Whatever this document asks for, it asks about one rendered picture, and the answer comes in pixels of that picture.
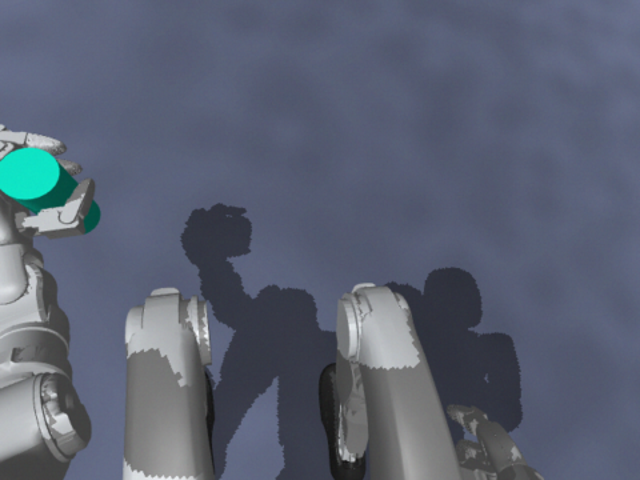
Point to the can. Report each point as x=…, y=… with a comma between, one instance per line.
x=36, y=180

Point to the left robot hand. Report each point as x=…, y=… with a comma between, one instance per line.
x=16, y=224

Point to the right robot hand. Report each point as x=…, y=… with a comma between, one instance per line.
x=494, y=451

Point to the right robot arm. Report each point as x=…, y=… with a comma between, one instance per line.
x=519, y=472

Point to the left robot arm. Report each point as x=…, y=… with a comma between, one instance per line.
x=42, y=421

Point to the right robot foot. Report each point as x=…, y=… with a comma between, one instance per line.
x=329, y=409

